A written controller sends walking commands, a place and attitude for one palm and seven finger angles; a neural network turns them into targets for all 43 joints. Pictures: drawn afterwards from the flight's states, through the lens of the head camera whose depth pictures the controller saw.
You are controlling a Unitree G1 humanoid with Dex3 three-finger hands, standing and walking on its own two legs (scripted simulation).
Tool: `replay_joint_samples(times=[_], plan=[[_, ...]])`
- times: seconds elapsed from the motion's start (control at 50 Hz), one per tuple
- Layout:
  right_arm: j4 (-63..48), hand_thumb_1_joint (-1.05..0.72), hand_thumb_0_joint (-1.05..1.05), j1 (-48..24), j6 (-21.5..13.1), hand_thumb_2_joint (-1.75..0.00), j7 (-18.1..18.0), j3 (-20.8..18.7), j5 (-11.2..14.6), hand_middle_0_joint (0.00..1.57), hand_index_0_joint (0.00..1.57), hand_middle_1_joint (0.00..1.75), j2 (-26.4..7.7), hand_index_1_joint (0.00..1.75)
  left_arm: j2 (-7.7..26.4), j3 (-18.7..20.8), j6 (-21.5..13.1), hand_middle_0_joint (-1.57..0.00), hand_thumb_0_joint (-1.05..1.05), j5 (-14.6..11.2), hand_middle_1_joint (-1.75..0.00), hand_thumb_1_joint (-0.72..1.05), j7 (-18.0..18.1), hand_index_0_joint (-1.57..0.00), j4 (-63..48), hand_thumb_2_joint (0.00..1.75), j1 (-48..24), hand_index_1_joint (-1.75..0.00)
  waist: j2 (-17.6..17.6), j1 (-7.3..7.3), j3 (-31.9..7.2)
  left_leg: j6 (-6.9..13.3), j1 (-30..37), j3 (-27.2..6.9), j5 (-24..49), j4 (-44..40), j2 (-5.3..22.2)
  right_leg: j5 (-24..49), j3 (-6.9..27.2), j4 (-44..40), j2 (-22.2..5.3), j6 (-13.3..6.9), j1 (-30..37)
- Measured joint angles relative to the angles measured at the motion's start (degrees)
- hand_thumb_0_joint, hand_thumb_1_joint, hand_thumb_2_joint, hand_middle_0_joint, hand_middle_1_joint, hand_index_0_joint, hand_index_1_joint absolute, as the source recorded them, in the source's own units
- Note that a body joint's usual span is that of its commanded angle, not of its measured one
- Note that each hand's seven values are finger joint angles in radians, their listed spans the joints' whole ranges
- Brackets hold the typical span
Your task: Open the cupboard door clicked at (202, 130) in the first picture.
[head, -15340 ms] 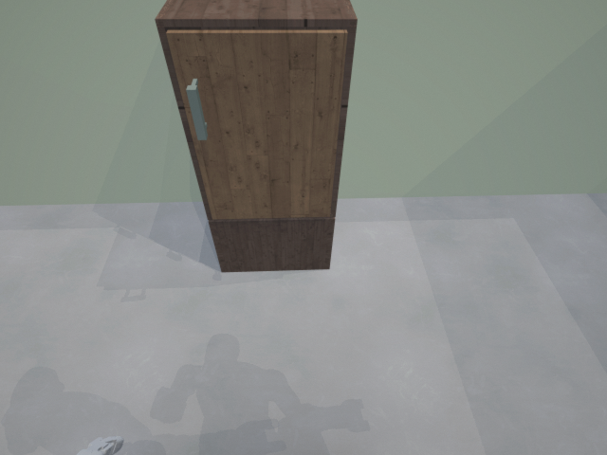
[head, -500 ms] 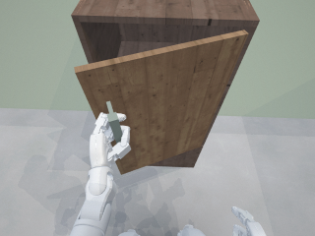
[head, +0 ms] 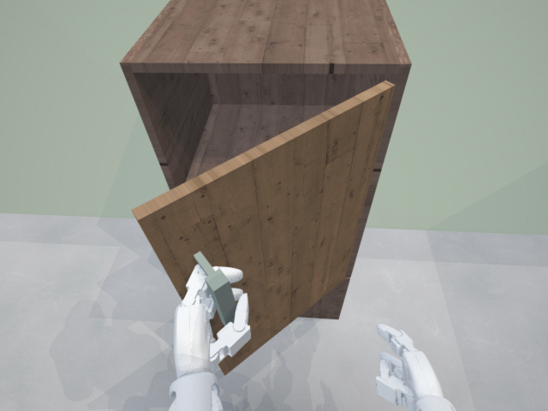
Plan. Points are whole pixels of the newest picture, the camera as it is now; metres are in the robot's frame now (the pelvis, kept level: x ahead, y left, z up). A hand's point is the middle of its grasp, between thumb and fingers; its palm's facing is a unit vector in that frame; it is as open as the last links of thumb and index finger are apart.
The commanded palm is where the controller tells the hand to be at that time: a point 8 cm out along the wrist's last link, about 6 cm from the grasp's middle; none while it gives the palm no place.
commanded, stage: open thumb and fingers to let go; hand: left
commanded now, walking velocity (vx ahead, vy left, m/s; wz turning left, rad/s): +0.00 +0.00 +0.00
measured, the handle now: (217, 292) +0.28 +0.09 +0.05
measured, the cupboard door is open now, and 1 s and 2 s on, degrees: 42 37 41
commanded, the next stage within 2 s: slide the hand sideways off the handle in 0.84 s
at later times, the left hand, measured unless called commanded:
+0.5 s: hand (231, 317) +0.25 +0.07 +0.04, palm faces +0.32 -0.95 -0.05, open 11.9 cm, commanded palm +0.20 +0.10 +0.05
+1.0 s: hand (227, 322) +0.24 +0.07 +0.04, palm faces +0.15 -0.99 -0.05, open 15.6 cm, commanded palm +0.19 +0.09 +0.05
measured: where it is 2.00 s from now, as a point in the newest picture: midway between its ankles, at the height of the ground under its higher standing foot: outside the picture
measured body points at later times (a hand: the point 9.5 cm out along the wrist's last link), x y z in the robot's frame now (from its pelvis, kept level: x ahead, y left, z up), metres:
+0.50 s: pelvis -0.02 -0.01 -0.01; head +0.03 -0.04 +0.44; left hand +0.22 +0.12 +0.05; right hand +0.16 -0.23 -0.11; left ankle -0.02 +0.16 -0.68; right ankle +0.01 -0.06 -0.68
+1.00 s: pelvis -0.02 +0.03 -0.01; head +0.01 +0.01 +0.44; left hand +0.22 +0.12 +0.05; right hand +0.17 -0.18 -0.09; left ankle -0.02 +0.16 -0.68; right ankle +0.01 -0.06 -0.68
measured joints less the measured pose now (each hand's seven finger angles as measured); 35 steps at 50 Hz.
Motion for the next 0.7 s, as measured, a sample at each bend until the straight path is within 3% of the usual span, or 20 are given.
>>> replay_joint_samples(times=[0.14, 0.24, 0.36, 0.54, 0.7], plan=[[2.1, -0.90, 0.02, 0.0, -1.3, -0.90, -1.7, -1.8, -0.6, 0.20, 0.20, 0.30, -2.0, 0.30, -3.0, 4.5, -1.9, -0.36, -0.01, 0.2, -1.30, 0.64, 3.3, -0.39, 4.5, 0.77, -6.2, -1.34, -0.4, 1.42, 0.5, -0.1, -3.2, -1.0, 0.5, 1.3, -0.5, -0.3, -0.9, 1.9, -0.5, -0.8, -3.1], [2.1, -0.90, 0.02, 1.5, -1.8, -0.90, -1.9, -2.2, -0.5, 0.20, 0.20, 0.30, -2.0, 0.30, -3.4, 5.7, -2.4, -0.34, 0.00, -0.2, -1.26, 0.54, 2.7, -0.38, 3.9, 0.74, -5.8, -1.32, -0.5, 1.40, 0.5, -0.1, -3.9, -1.0, 1.2, 0.7, -0.8, 0.0, -0.9, 2.0, -0.7, -1.1, -4.1], [2.0, -0.90, 0.02, 2.6, -2.4, -0.90, -2.1, -2.2, -0.4, 0.20, 0.20, 0.30, -2.0, 0.30, -2.8, 4.6, -4.2, -0.32, 0.00, 0.1, -1.22, 0.25, 2.2, -0.34, 3.3, 0.62, -3.9, -1.28, 0.1, 0.96, 0.8, 0.5, -4.2, -1.1, 1.2, 0.8, -0.9, 0.3, -0.7, 1.9, -0.6, -1.1, -4.4], [2.7, -0.90, 0.02, 2.1, -3.7, -0.90, -2.4, -2.1, -0.4, 0.20, 0.20, 0.30, -1.9, 0.30, -3.2, 4.5, -4.3, -0.30, 0.00, 0.4, -1.19, -0.26, 4.1, -0.31, 6.1, 0.40, -7.5, -1.21, 0.1, 1.35, 1.2, 0.1, -6.2, -1.0, 0.8, 2.8, -1.3, 0.3, -0.5, 3.4, -1.1, -0.4, -6.2], [2.0, -0.90, 0.02, 1.9, -4.5, -0.90, -2.0, -1.8, -0.3, 0.20, 0.20, 0.30, -1.2, 0.30, -2.3, 2.1, -3.0, -0.26, -0.01, 1.2, -0.97, -0.45, 4.6, -0.27, 6.4, 0.33, -8.3, -0.98, 0.0, 1.22, 0.9, 0.3, -5.9, -0.4, 0.5, 3.4, -1.5, 0.5, 0.1, 3.2, -1.2, 0.6, -5.7]])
